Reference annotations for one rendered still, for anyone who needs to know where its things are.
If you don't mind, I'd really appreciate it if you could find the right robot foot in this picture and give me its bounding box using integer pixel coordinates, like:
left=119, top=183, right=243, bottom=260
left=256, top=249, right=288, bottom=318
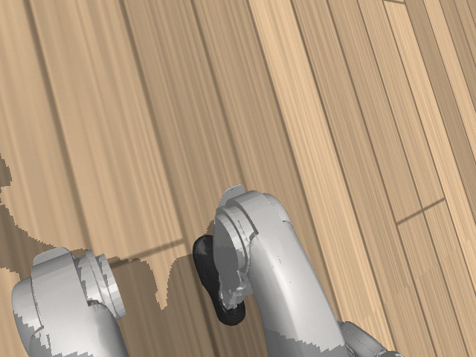
left=193, top=235, right=245, bottom=326

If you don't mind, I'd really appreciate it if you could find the right robot hand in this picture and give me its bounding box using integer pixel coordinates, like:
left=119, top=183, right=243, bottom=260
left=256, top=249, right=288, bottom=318
left=335, top=317, right=388, bottom=357

